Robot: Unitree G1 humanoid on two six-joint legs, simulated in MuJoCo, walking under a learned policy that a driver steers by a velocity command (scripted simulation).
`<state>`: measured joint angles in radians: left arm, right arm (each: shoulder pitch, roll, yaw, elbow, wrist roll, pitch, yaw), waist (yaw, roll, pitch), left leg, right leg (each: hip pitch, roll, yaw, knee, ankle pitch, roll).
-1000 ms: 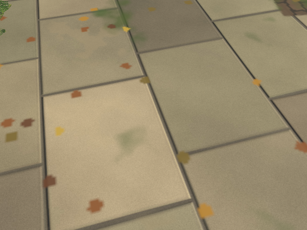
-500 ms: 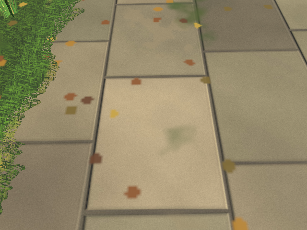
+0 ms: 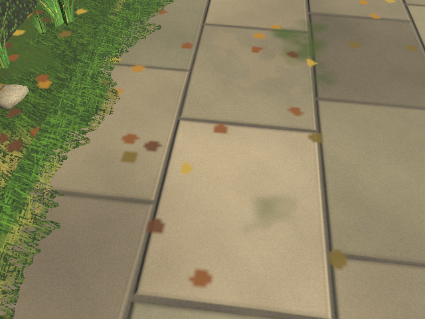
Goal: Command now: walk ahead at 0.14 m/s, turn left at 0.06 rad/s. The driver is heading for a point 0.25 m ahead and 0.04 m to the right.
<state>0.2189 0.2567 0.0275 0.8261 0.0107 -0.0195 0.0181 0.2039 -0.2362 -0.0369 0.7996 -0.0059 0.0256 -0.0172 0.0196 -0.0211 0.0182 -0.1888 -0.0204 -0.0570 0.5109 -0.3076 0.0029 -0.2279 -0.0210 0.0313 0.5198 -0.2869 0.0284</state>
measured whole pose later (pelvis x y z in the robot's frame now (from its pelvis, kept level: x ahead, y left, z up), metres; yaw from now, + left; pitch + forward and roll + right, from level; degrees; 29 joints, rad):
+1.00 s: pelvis +0.09 -0.03 +0.00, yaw +0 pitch -2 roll +0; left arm 0.17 0.26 0.01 1.02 0.00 0.00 0.01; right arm 0.17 -0.25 -0.04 1.04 0.00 0.01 -0.05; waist 0.01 0.01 0.04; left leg -0.16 0.03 -0.03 0.45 -0.26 -0.04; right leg -0.13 0.03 -0.02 0.46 -0.29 -0.04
